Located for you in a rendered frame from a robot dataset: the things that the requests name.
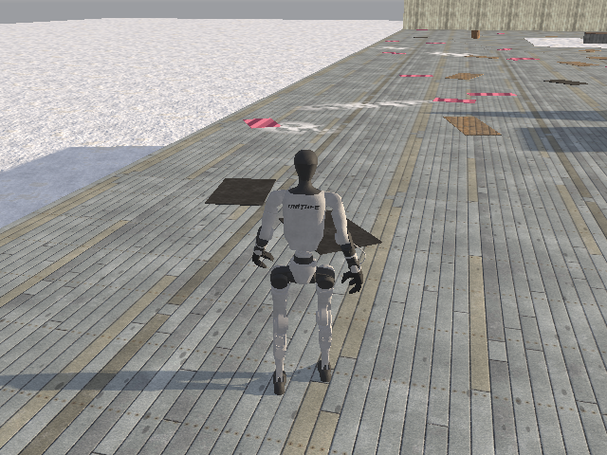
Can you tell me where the left robot upper arm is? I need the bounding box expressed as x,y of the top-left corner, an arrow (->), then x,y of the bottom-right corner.
259,190 -> 285,241

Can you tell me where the robot right forearm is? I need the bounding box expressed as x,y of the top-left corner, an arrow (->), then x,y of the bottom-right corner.
340,230 -> 361,273

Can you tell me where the right robot upper arm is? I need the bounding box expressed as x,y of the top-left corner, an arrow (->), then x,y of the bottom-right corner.
324,191 -> 350,245

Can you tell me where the left robot hand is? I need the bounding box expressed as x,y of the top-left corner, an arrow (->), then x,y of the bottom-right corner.
252,251 -> 274,268

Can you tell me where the right robot hand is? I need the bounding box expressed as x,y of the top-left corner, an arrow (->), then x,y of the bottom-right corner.
341,270 -> 363,294

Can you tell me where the left robot shin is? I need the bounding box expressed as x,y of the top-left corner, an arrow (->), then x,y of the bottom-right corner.
273,318 -> 286,382

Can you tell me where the robot left foot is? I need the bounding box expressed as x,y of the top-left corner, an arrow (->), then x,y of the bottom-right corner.
273,371 -> 286,395

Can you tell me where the robot left forearm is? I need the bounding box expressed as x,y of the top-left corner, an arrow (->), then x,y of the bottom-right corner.
253,226 -> 268,256

